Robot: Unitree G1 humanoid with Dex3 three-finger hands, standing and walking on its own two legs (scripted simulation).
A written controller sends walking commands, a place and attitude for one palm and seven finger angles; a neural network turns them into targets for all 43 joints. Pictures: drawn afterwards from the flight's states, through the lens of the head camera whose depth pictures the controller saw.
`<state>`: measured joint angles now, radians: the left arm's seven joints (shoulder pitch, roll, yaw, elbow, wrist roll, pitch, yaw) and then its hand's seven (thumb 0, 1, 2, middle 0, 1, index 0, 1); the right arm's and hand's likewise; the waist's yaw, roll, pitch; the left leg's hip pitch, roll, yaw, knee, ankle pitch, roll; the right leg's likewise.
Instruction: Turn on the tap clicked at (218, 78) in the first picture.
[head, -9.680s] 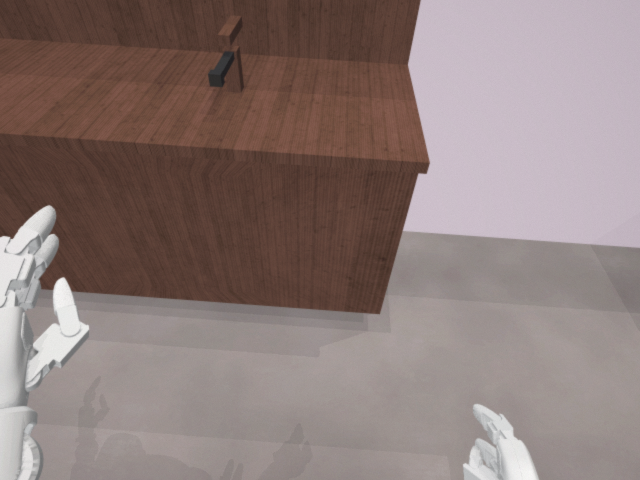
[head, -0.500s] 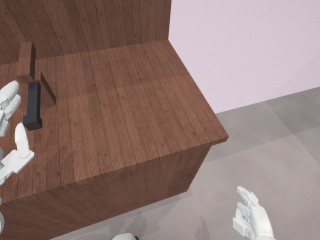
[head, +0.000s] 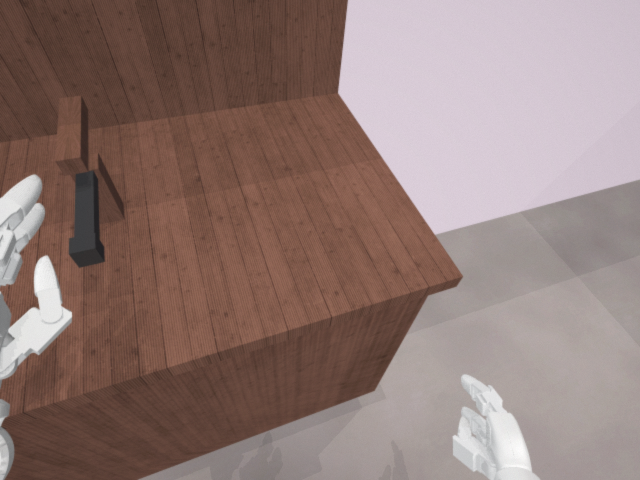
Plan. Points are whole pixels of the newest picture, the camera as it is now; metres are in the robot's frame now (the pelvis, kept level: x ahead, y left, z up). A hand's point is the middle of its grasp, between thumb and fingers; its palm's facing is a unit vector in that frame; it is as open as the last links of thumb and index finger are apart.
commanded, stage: come to a stop and stand still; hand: left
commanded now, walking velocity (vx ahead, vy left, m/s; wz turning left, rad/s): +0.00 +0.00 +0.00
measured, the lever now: (87, 250) +0.33 +0.32 +0.08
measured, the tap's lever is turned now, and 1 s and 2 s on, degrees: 0 0 0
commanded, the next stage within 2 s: look again from close up in 0.34 s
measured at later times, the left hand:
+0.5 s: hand (27, 255) +0.25 +0.28 +0.19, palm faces +0.43 -0.81 -0.40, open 7.4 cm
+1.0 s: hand (69, 276) +0.25 +0.26 +0.17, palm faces +0.35 -0.87 -0.34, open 7.4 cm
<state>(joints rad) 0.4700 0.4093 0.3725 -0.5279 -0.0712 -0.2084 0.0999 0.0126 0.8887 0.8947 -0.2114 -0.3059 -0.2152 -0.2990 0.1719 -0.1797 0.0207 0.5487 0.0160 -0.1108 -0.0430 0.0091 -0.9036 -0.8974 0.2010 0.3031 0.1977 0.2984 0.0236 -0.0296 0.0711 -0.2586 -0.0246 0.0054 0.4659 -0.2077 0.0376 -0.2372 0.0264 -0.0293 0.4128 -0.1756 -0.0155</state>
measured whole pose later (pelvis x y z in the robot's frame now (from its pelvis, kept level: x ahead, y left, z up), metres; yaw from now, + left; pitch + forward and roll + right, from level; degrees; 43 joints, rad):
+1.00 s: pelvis +0.02 +0.01 +0.00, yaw -1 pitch +0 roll -1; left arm 0.37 0.38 0.36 -0.46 -0.06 -0.25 0.08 0.01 0.89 0.90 -0.21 -0.31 -0.21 -0.30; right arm 0.13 -0.17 0.02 0.54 0.01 -0.14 -0.02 0.01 -0.90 -0.90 0.20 0.30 0.20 0.30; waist 0.03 -0.04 0.05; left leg -0.23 -0.04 0.03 0.47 -0.24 0.06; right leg -0.22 0.01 -0.01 0.43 -0.21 0.01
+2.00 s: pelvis -0.08 -0.03 -0.01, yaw +5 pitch -3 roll -1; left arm 0.30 0.33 0.35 -0.36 0.00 -0.17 0.08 0.01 0.89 0.90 -0.21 -0.31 -0.21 -0.30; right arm 0.26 -0.17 0.01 0.62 0.00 -0.15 -0.01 0.01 -0.90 -0.90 0.20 0.30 0.20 0.30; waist 0.05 -0.01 0.05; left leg -0.11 0.02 0.03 0.59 -0.42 0.01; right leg -0.30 0.04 -0.08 0.55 -0.19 -0.06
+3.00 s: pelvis -0.09 -0.01 +0.00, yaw +4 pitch -2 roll +0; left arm 0.39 0.35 0.35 -0.43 -0.03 -0.21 0.08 0.01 0.89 0.89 -0.21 -0.31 -0.21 -0.30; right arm 0.23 -0.22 0.01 0.57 -0.01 -0.13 -0.02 0.01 -0.90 -0.90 0.20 0.30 0.20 0.30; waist 0.03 -0.03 0.09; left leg -0.07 -0.03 0.07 0.43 -0.33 0.04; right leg -0.27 0.00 -0.03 0.41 -0.10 -0.02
